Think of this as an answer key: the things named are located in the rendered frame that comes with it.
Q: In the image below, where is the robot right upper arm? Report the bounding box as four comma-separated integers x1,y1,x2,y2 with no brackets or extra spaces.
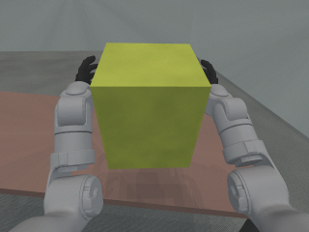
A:
227,164,309,232

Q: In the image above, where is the left robot forearm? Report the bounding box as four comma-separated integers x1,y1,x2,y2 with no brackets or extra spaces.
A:
43,81,96,212

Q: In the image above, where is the table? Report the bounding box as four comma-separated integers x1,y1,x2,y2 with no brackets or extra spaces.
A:
0,91,260,232

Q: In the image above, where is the robot left hand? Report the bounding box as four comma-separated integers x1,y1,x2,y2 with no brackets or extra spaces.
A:
75,55,98,85

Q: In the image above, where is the right robot forearm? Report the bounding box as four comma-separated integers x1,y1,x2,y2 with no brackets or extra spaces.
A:
205,84,290,203

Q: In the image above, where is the robot right hand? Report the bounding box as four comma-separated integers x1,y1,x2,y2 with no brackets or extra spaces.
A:
201,59,218,84

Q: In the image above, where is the carton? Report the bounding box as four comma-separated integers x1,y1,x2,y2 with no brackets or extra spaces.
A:
90,43,211,169

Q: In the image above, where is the robot left upper arm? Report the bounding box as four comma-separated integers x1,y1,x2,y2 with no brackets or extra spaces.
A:
9,174,103,232

